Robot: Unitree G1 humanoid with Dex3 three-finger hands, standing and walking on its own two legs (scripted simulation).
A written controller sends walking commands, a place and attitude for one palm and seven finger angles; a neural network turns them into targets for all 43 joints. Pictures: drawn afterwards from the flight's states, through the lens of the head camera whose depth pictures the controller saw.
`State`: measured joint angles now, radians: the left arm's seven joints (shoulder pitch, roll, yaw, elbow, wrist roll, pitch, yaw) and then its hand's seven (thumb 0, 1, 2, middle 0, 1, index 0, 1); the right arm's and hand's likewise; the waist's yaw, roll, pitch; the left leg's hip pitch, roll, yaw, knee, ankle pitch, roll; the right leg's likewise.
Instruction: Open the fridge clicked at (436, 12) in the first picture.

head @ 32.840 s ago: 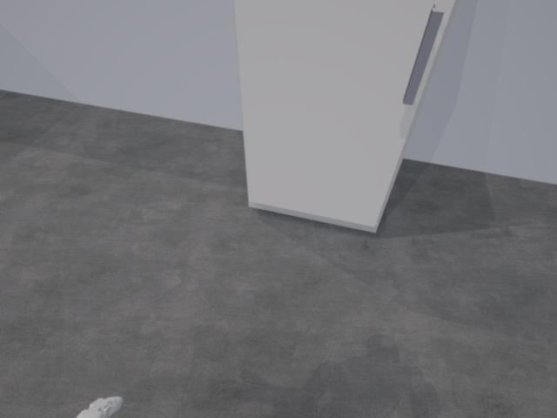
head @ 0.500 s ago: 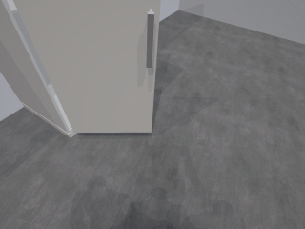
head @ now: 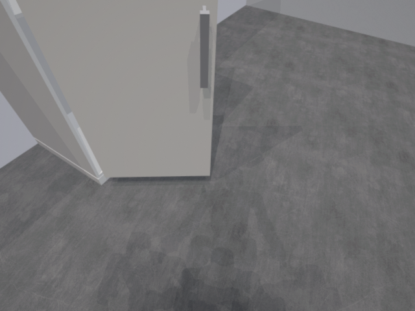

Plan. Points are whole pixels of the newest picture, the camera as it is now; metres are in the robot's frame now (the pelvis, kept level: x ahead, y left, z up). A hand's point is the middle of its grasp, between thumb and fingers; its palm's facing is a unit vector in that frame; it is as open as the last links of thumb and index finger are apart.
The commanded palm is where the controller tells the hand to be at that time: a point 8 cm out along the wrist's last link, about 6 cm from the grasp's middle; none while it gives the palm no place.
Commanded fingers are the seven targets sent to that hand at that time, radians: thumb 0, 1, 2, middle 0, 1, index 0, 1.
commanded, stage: look to check the result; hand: right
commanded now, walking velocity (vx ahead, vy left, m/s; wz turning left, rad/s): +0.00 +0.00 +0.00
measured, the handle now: (204, 49) +0.86 +0.07 +0.07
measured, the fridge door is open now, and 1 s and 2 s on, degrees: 56 56 56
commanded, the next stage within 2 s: stand and wait in 0.38 s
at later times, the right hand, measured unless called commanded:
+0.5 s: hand out of the picture +0.10 -0.23 -0.15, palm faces -0.03 +0.94 -0.33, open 7.4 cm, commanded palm none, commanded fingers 0.00 -0.90 -0.90 0.20 0.30 0.20 0.30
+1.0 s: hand out of the picture +0.12 -0.22 -0.15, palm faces -0.02 +0.94 -0.34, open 7.4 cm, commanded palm none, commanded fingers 0.00 -0.90 -0.90 0.20 0.30 0.20 0.30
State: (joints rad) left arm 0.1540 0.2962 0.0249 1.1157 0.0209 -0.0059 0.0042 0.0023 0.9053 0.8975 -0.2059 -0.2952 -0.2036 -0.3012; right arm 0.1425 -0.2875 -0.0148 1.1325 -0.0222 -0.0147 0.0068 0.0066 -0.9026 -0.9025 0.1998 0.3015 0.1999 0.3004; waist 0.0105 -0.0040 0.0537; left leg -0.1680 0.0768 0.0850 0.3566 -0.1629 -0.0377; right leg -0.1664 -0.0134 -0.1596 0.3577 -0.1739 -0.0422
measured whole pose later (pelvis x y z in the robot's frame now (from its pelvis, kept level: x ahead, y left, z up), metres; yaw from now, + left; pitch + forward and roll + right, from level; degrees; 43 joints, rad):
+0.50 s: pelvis +0.02 +0.02 +0.00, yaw -1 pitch -1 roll +0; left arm 0.09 0.34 0.01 1.13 0.02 -0.01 0.00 0.00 0.90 0.90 -0.21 -0.30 -0.20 -0.30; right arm 0.09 -0.33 0.00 1.14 -0.02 -0.03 0.01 0.01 -0.90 -0.90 0.20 0.30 0.20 0.30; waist 0.01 -0.01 0.04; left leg -0.12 0.06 0.11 0.30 -0.17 -0.02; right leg -0.12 -0.03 -0.14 0.30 -0.16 -0.01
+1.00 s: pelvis +0.04 +0.03 +0.00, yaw -1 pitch -1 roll +0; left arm 0.10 0.33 0.00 1.13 0.02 -0.01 0.00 0.00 0.90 0.90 -0.21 -0.30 -0.20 -0.30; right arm 0.09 -0.33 0.00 1.13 -0.01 -0.03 0.01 0.01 -0.90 -0.90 0.20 0.30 0.20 0.30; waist 0.01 -0.01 0.04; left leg -0.08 0.04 0.12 0.28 -0.19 0.00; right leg -0.08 -0.05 -0.13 0.27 -0.18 0.01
